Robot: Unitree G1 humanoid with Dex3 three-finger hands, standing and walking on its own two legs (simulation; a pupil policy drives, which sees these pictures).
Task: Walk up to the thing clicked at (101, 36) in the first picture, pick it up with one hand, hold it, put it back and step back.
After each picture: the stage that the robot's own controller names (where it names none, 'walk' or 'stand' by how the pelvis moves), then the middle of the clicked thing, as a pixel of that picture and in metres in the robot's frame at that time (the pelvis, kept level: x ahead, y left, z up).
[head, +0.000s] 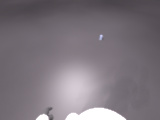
stand; (101, 37) +1.93 -0.26 -0.72
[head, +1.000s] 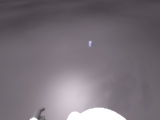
walk; (90, 43) +1.80 +0.12 -0.70
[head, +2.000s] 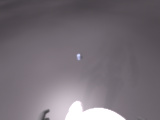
walk; (78, 57) +1.18 +0.33 -0.72
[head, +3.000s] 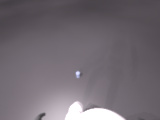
walk; (78, 74) +0.74 +0.26 -0.72
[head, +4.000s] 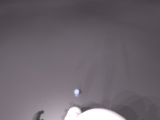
walk; (76, 93) +0.44 +0.18 -0.70
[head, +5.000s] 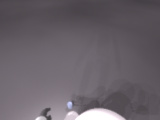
stand; (69, 105) +0.28 +0.22 -0.71
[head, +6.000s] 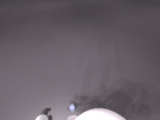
stand; (72, 108) +0.26 +0.20 -0.73
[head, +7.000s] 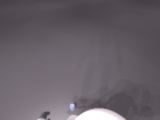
stand; (72, 107) +0.28 +0.21 -0.73
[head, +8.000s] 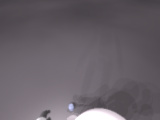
stand; (71, 107) +0.26 +0.22 -0.73
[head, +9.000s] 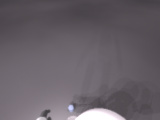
stand; (71, 108) +0.26 +0.22 -0.73
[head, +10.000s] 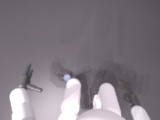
go down; (67, 78) +0.32 +0.22 -0.45
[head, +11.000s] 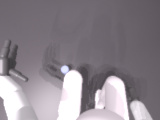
go down; (65, 70) +0.35 +0.23 -0.31
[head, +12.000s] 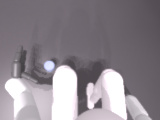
close in; (49, 66) +0.34 +0.25 -0.24
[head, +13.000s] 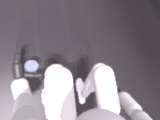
close; (31, 67) +0.34 +0.26 -0.21
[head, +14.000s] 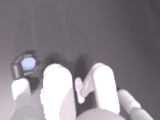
close; (28, 66) +0.34 +0.27 -0.21
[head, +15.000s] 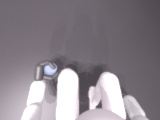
lift; (50, 71) +0.29 +0.27 -0.10
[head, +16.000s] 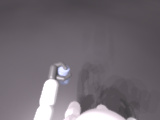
lift; (64, 75) +0.31 +0.18 +0.03
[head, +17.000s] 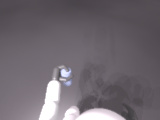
hold; (66, 76) +0.32 +0.17 -0.01
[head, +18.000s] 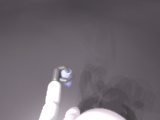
hold; (66, 77) +0.31 +0.17 -0.01
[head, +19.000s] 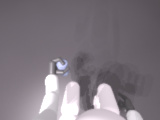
crouch; (63, 68) +0.36 +0.19 -0.08
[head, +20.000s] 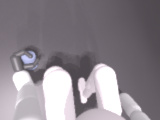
lower; (30, 60) +0.37 +0.28 -0.22
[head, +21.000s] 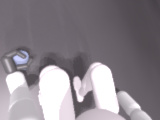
lower; (22, 61) +0.37 +0.29 -0.21
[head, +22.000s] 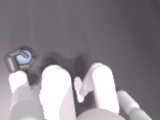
lower; (24, 60) +0.37 +0.29 -0.22
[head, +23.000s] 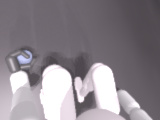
lower; (25, 60) +0.37 +0.29 -0.22
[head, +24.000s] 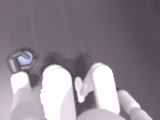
loosen; (26, 61) +0.36 +0.29 -0.22
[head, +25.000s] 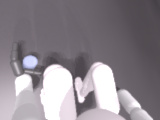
withdraw; (29, 64) +0.35 +0.26 -0.22
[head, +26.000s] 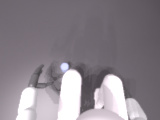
walk; (64, 68) +0.37 +0.22 -0.30
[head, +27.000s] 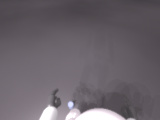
stand; (71, 105) +0.29 +0.19 -0.65
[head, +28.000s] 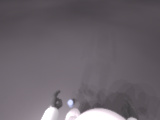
stand; (70, 103) +0.30 +0.21 -0.67
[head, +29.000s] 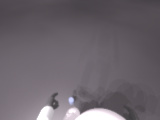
stand; (71, 101) +0.31 +0.20 -0.68
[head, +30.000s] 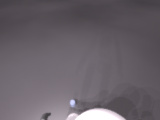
walk; (72, 103) +0.33 +0.20 -0.72
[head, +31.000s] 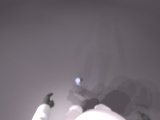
walk; (78, 81) +0.48 +0.17 -0.70
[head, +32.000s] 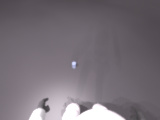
walk; (74, 65) +0.78 +0.24 -0.71
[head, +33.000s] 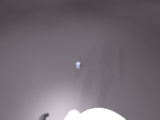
stand; (78, 65) +0.94 +0.23 -0.71
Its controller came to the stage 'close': yes
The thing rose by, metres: 0.71
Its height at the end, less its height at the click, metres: +0.00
